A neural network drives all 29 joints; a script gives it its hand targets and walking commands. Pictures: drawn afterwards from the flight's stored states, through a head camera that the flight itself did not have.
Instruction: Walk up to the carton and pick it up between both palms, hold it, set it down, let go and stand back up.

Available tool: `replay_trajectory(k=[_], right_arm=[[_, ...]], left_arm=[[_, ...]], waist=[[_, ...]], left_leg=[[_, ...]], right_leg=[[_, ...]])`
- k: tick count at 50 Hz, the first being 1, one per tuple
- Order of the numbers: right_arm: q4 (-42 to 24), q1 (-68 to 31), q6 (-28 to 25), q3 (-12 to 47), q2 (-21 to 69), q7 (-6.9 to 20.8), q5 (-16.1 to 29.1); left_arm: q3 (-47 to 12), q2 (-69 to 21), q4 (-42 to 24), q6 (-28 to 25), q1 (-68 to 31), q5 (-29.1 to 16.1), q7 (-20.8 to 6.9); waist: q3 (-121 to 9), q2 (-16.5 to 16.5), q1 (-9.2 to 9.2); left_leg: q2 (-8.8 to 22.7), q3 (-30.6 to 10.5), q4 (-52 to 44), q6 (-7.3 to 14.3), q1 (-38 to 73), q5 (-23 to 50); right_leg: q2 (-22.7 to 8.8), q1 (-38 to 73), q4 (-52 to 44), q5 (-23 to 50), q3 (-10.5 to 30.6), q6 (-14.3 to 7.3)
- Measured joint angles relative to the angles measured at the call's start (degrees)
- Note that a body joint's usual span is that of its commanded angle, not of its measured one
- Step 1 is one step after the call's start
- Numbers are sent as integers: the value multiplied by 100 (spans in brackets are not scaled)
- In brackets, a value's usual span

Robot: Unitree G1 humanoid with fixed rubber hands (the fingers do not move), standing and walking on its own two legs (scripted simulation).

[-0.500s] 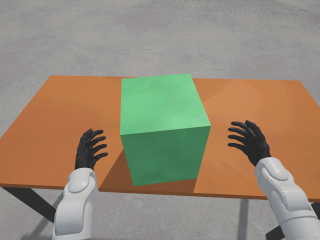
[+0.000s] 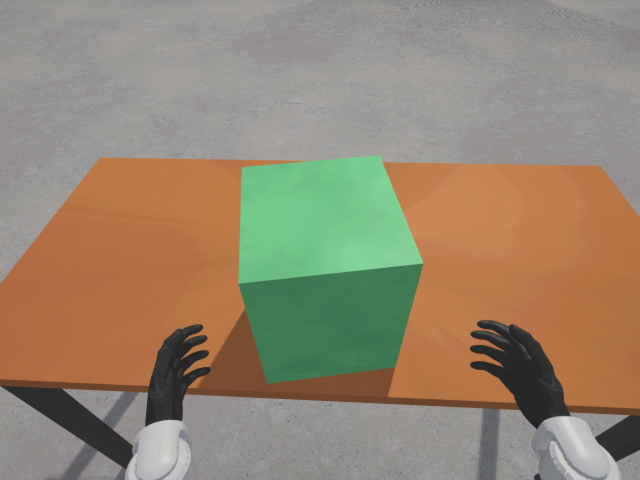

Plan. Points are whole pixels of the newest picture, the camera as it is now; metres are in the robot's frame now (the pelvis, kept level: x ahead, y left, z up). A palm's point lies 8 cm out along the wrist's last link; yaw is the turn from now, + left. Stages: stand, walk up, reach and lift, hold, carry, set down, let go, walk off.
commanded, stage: set down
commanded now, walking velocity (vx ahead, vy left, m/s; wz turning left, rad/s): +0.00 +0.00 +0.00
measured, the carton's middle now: (322, 271) +0.41 +0.06 +0.03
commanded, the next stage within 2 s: let go in 1.30 s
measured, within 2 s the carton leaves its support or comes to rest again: neither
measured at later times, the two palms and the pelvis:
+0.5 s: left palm (170, 439) +0.18 +0.22 +0.00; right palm (534, 444) +0.19 -0.20 +0.00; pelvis +0.00 +0.01 +0.00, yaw +0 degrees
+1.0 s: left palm (160, 455) +0.17 +0.25 -0.05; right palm (517, 460) +0.19 -0.19 -0.04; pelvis +0.02 +0.02 +0.00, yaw +0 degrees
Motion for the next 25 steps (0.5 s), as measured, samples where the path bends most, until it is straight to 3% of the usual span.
replay_trajectory(k=[11, 19, 25], right_arm=[[331, 607, -561, 42, 65, 141, -121], [530, 662, -585, -34, 161, 186, -302], [957, 548, -526, -6, 159, 235, -394]], left_arm=[[-255, 42, 561, -810, 477, 60, 36], [-335, 185, 917, -905, 416, 5, 92], [-306, 214, 1196, -823, 362, 106, -16]], waist=[[-23, -70, -23], [-31, -146, 7], [-43, -122, 2]], left_leg=[[-24, -3, 10, 17, 65, -34], [-49, 40, 53, 45, 0, -54], [-74, 57, 64, 77, 27, -89]], right_leg=[[-25, 84, -24, -21, -3, 22], [-51, -4, 45, -42, 37, 47], [-79, 60, -29, -27, 55, 85]])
